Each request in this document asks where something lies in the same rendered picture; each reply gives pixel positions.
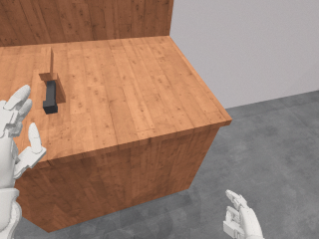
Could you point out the left robot hand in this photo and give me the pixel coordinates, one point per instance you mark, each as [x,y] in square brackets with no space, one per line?
[11,115]

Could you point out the right robot hand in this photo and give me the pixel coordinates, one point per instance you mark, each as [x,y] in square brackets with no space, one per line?
[245,222]

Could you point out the counter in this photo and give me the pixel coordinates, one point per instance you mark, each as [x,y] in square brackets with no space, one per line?
[135,120]

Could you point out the robot left forearm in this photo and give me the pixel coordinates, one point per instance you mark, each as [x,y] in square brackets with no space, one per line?
[10,212]

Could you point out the tap lever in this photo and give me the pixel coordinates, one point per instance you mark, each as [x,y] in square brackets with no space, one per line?
[49,104]

